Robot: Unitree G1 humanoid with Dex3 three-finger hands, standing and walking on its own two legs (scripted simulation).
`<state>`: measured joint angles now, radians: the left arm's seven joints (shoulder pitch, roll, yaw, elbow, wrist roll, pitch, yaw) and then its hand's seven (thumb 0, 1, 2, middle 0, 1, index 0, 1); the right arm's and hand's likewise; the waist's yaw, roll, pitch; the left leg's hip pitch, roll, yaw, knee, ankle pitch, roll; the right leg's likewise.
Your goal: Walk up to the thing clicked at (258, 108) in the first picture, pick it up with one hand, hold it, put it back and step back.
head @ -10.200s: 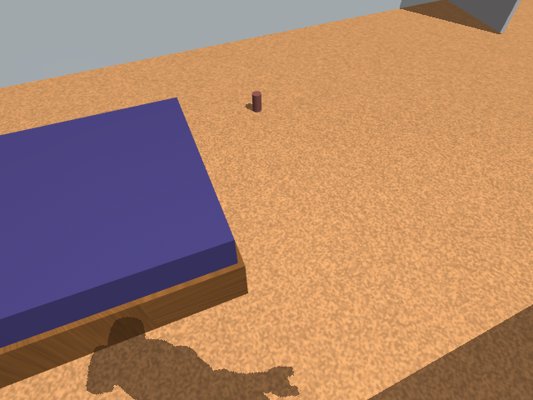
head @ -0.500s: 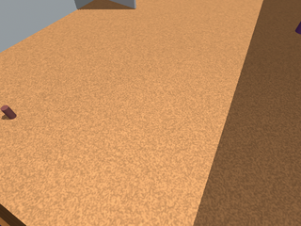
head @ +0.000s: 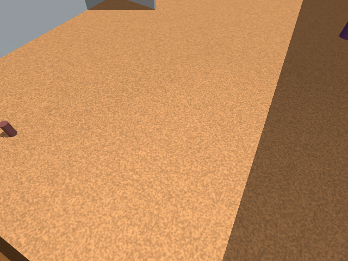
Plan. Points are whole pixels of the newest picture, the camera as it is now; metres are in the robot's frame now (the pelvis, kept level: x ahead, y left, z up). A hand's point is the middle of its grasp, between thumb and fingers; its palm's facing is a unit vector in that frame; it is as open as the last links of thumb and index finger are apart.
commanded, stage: stand
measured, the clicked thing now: (8, 129) +1.01 +1.21 -0.72
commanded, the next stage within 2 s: walk up in 0.40 s
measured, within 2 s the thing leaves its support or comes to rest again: neither
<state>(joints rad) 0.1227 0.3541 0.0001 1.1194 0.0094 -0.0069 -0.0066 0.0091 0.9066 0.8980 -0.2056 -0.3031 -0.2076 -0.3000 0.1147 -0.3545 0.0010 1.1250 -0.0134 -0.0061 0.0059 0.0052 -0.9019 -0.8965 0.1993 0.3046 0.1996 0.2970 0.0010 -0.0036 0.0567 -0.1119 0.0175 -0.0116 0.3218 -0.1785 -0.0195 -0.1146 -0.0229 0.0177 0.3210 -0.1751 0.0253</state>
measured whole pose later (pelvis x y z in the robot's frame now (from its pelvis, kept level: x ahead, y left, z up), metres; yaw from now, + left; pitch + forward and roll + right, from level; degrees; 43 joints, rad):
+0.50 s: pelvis +0.01 +0.01 +0.00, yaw +3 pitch -1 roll -1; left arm 0.16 0.36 0.05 1.06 0.03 -0.04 -0.04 0.01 0.90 0.90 -0.21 -0.30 -0.21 -0.30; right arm 0.18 -0.38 -0.05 1.07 -0.04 0.00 0.05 0.01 -0.90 -0.90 0.20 0.30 0.20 0.30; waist 0.00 0.01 0.01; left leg -0.24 0.01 -0.02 0.60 -0.42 0.03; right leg -0.14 -0.03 -0.03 0.41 -0.34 -0.01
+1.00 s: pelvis +0.17 +0.11 -0.01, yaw +8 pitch -3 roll +1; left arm 0.20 0.45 0.07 0.98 0.02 -0.03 -0.10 0.01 0.91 0.90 -0.20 -0.30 -0.21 -0.30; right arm 0.36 -0.38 -0.06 0.96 -0.01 -0.07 0.06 0.01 -0.90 -0.90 0.20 0.31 0.20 0.30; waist -0.03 -0.06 0.05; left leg -0.09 -0.02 0.05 0.40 -0.26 0.04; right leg -0.52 -0.10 -0.02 0.85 -0.25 0.00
